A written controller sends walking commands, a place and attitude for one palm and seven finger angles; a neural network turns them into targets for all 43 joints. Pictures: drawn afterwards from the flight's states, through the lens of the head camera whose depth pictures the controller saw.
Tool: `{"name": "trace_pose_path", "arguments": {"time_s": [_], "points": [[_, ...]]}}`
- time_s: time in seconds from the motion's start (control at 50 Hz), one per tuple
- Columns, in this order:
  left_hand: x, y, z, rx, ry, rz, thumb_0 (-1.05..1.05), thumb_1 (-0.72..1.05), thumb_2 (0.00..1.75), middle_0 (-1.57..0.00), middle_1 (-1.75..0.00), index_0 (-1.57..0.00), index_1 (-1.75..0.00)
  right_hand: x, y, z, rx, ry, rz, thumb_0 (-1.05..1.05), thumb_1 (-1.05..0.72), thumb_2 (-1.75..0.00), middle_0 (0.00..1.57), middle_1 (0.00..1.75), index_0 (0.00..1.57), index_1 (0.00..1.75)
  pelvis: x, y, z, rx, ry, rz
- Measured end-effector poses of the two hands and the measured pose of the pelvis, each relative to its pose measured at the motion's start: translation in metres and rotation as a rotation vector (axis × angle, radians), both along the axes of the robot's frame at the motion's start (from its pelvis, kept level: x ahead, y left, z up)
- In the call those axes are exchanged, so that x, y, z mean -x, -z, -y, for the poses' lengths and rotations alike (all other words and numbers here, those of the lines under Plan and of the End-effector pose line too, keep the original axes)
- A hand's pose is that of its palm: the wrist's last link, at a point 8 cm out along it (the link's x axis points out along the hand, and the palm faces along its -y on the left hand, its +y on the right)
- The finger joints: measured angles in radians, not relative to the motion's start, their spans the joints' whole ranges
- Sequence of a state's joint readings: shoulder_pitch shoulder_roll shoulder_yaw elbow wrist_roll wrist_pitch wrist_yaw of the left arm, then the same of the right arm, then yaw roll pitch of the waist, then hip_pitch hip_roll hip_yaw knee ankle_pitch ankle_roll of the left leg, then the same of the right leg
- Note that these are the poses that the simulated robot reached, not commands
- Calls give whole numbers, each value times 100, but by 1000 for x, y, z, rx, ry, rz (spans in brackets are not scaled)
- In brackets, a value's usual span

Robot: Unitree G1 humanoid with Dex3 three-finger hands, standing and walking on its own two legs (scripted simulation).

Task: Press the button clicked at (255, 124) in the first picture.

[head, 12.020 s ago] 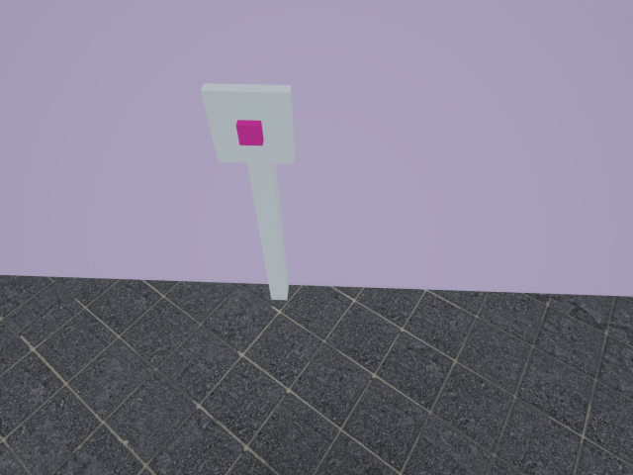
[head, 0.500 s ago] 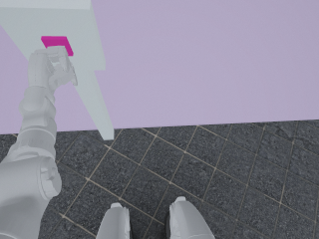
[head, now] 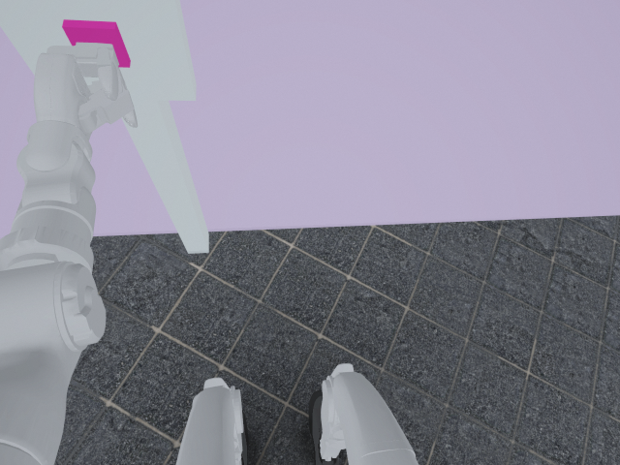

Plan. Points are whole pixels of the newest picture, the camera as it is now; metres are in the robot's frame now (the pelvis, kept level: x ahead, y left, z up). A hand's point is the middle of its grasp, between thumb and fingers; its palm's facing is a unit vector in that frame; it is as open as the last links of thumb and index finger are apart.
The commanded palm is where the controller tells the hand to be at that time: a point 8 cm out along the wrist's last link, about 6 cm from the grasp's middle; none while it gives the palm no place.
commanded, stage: pull the fist back off the button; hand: left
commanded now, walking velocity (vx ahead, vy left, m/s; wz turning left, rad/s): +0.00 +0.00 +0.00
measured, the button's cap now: (99, 39) +0.59 +0.19 +0.11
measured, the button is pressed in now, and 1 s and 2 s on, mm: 8 0 0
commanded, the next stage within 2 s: draw the hand back to the body in 1.10 s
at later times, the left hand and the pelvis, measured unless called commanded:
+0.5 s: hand (125, 103) +0.53 +0.17 +0.07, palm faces +0.00 -1.00 -0.03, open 3.4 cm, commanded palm +0.50 +0.20 +0.08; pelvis +0.01 +0.00 +0.01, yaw -1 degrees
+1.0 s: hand (121, 161) +0.46 +0.17 +0.07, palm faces -0.01 -1.00 -0.02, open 3.1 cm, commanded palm +0.44 +0.22 +0.08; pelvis +0.06 +0.00 +0.04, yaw +0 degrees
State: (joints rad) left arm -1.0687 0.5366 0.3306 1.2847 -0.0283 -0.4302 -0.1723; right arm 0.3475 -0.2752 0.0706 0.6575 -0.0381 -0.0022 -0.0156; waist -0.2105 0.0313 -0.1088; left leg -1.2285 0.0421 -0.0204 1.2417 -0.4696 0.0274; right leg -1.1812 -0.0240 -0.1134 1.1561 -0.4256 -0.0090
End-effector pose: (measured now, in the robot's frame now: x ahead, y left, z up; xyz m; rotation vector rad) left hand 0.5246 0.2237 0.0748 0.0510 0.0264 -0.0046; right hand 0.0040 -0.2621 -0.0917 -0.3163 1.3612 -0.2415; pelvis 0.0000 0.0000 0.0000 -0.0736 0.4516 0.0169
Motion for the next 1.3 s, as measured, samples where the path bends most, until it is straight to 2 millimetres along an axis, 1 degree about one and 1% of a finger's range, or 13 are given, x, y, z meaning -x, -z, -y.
{"name": "trace_pose_path", "arguments": {"time_s": [0.22, 0.32, 0.4, 0.48, 0.58, 0.68, 0.82, 0.92, 1.02, 1.1, 1.16, 1.24, 1.3], "points": [[0, 0, 0, 0, -2, -4, 3, 82, 95, -130, -150, -150, -150, 13, -1, -3, -3, 2, -9, 1, -90, -90, 20, 30, 20, 30, 4, 1, -2, 2, 2, -2], [2, 1, 1, 10, -12, -2, 3, 84, 93, -130, -150, -150, -150, 12, -2, -5, -19, 7, -14, 1, -90, -90, 20, 30, 20, 30, 1, -2, -2, -1, 7, 0], [4, 1, 1, 15, -13, 0, 2, 86, 91, -130, -150, -149, -150, 5, -3, -7, -32, 15, -11, 1, -90, -90, 20, 30, 20, 30, -4, -5, -3, -4, 14, 6], [10, 1, 1, 16, -6, 4, 2, 88, 91, -130, -150, -147, -150, -7, -6, -8, -46, 26, 2, 1, -90, -90, 20, 30, 20, 30, -11, -11, -3, -8, 23, 18], [18, 3, 1, 23, -7, -9, 2, 89, 90, -130, -150, -141, -150, -29, -11, -10, -60, 33, 37, 1, -90, -90, 20, 30, 20, 30, -23, -19, -4, -14, 31, 36], [30, 4, 1, 22, -5, -1, 2, 90, 90, -130, -150, -135, -150, -59, -16, -10, -70, 29, 84, 1, -90, -90, 20, 30, 20, 30, -36, -27, -4, -20, 37, 51], [55, 5, -1, 23, 0, -4, 1, 90, 90, -130, -150, -131, -150, -106, -23, -11, -86, 7, 164, 1, -90, -90, 20, 30, 20, 30, -53, -35, -4, -27, 36, 74], [74, 7, -1, 24, 2, -5, 1, 90, 90, -130, -150, -131, -150, -137, -25, -12, -95, -26, 223, 1, -90, -90, 20, 30, 20, 30, -59, -38, -3, -29, 28, 86], [87, 8, 1, 27, 4, -2, 1, 90, 90, -130, -150, -130, -150, -159, -26, -13, -100, -57, 271, 1, -90, -90, 20, 30, 20, 30, -61, -38, -2, -32, 20, 95], [92, 10, 0, 25, 2, -9, 1, 90, 90, -130, -150, -130, -150, -169, -25, -13, -99, -76, 296, 1, -90, -90, 20, 30, 20, 30, -60, -37, 0, -34, 15, 100], [90, 9, -2, 22, -5, -7, 1, 90, 90, -130, -150, -130, -150, -170, -23, -12, -95, -82, 304, 1, -90, -90, 20, 30, 20, 30, -57, -35, 2, -34, 12, 101], [86, 6, -5, 24, -1, 1, 1, 90, 90, -130, -150, -130, -150, -164, -21, -10, -90, -75, 300, 1, -90, -90, 20, 30, 20, 30, -54, -33, 4, -34, 12, 101], [89, -2, -6, 20, 8, 9, 1, 91, 90, -130, -150, -130, -150, -155, -23, -9, -95, -48, 296, 1, -90, -90, 20, 30, 20, 30, -54, -36, 4, -34, 19, 112]]}}
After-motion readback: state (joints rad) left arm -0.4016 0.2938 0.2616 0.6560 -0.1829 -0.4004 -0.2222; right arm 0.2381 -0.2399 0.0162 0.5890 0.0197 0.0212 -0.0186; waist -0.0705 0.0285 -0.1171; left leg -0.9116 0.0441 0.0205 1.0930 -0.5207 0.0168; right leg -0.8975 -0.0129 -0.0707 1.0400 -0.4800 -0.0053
